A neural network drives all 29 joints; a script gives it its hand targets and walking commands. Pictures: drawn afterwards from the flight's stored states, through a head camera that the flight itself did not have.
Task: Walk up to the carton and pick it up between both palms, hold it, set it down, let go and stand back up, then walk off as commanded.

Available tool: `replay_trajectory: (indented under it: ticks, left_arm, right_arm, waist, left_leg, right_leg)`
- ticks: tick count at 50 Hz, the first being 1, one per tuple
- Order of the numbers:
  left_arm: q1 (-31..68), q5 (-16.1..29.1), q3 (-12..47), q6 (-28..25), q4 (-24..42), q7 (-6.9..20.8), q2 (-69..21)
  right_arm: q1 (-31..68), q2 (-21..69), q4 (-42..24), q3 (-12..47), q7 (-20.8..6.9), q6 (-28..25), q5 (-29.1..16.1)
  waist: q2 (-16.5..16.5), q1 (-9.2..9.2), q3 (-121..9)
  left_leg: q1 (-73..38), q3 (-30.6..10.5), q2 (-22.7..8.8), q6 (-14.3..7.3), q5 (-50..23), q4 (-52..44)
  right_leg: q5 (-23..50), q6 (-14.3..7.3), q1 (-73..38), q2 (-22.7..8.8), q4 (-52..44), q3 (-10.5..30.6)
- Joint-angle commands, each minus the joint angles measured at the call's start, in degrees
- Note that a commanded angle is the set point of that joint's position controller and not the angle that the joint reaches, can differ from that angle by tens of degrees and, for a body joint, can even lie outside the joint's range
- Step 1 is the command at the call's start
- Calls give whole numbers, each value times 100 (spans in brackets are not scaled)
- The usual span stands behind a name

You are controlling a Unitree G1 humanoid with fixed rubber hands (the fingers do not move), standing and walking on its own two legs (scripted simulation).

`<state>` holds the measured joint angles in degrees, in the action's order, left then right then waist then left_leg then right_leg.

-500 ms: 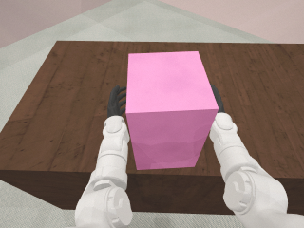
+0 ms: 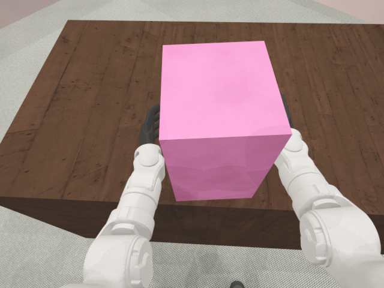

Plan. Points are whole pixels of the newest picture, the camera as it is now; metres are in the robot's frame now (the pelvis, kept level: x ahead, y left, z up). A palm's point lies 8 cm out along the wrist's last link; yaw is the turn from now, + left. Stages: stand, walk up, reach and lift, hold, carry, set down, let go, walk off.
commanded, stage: set down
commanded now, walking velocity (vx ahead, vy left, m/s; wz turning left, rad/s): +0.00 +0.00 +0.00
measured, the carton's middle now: (213, 132) +0.41 +0.03 +0.04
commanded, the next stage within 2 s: none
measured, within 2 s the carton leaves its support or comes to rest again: neither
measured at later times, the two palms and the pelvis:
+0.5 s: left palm (142, 184) +0.29 +0.16 +0.03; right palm (321, 166) +0.35 -0.18 +0.04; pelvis -0.05 -0.01 +0.00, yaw +0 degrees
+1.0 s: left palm (138, 214) +0.24 +0.16 +0.02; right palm (343, 212) +0.27 -0.21 +0.03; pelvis -0.06 -0.02 +0.00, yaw +1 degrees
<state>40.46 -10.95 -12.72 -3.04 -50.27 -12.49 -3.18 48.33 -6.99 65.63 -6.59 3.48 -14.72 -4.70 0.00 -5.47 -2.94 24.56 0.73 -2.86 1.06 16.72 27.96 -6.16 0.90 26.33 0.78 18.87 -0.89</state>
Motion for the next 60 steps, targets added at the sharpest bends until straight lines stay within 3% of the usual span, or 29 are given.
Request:
replay_trajectory:
  ticks: [1,3,5,7,8,10,12,16,20,25,33,38,43,49,60]
  left_arm:
    - [1483,838,624,-368,1938,-11,381]
    - [1379,956,810,-416,2380,-48,312]
    - [1145,1038,848,-434,2672,-71,326]
    - [1019,1145,960,-439,2917,-89,284]
    - [913,1141,968,-445,2908,-79,303]
    - [675,1136,882,-478,3084,-10,376]
    - [469,1136,754,-544,3314,59,524]
    - [690,1262,785,-539,3252,136,564]
    - [533,1353,772,-429,3072,112,663]
    - [887,1331,725,-264,2414,86,836]
    - [714,1379,931,-28,2232,55,845]
    - [5,1330,1085,44,2746,83,752]
    - [-332,1416,1176,-11,3301,94,819]
    - [-1144,1448,1319,-47,4036,66,807]
    - [-2524,1530,1634,61,5002,29,768]
  right_arm:
    - [1664,-1278,-1153,629,145,-519,-363]
    - [1636,-1395,-1291,581,99,-609,-430]
    - [1479,-1452,-1414,570,23,-675,-518]
    - [1441,-1499,-1614,617,-38,-702,-600]
    - [1419,-1527,-1787,683,-61,-668,-680]
    - [1153,-1502,-2332,886,-22,-662,-828]
    - [922,-1569,-2849,947,-27,-582,-948]
    - [1297,-1771,-3065,876,-151,-245,-1064]
    - [1005,-1685,-3098,998,-227,91,-1142]
    - [1008,-1414,-2580,948,-284,497,-1034]
    - [511,-1174,-2404,800,-334,744,-932]
    - [-190,-1262,-2854,686,-362,622,-962]
    - [-582,-1292,-3563,718,-394,482,-1011]
    - [-1422,-1289,-4176,858,-489,345,-1122]
    - [-2877,-1253,-4881,748,-650,261,-1141]
  waist:
    - [-96,26,-4710]
    - [-286,73,-4886]
    - [-355,1,-4880]
    - [-344,-50,-4870]
    - [-205,-49,-4788]
    - [154,-9,-4670]
    - [399,57,-4536]
    - [430,145,-4318]
    - [546,79,-3759]
    - [531,46,-2686]
    - [357,206,-1939]
    - [331,340,-1820]
    - [477,356,-1801]
    - [367,325,-1651]
    - [369,428,-885]
  left_leg:
    - [419,468,220,431,-4963,223]
    - [-241,320,97,505,-5585,398]
    - [-942,218,-28,594,-6163,595]
    - [-1149,206,-43,616,-6239,645]
    - [-976,259,10,626,-5865,548]
    - [-214,359,213,498,-4962,251]
    - [138,401,351,356,-4173,-75]
    - [-472,282,311,335,-3428,-257]
    - [-531,276,285,250,-2693,-379]
    - [-78,357,322,136,-1217,-718]
    - [-133,367,398,40,-378,-913]
    - [-330,288,412,55,-490,-1007]
    - [-366,261,424,20,-666,-1031]
    - [-615,206,405,35,-1018,-1016]
    - [-781,186,351,-16,-797,-1223]
  right_leg:
    - [4559,-310,-3398,320,1140,-47]
    - [4197,-410,-2716,393,989,-123]
    - [3756,-574,-1963,489,673,-138]
    - [3604,-731,-1690,487,478,-86]
    - [3754,-738,-2038,476,430,-49]
    - [4362,-488,-3256,373,646,27]
    - [4503,-288,-3978,306,858,74]
    - [2992,-263,-3573,350,616,36]
    - [2010,-206,-3333,267,559,45]
    - [370,-195,-3167,65,371,190]
    - [-732,-229,-2973,-36,213,265]
    - [-430,-215,-3190,-4,166,196]
    - [-100,-185,-3329,5,193,188]
    - [242,-238,-3313,22,147,203]
    - [-75,-342,-3079,-3,-17,211]
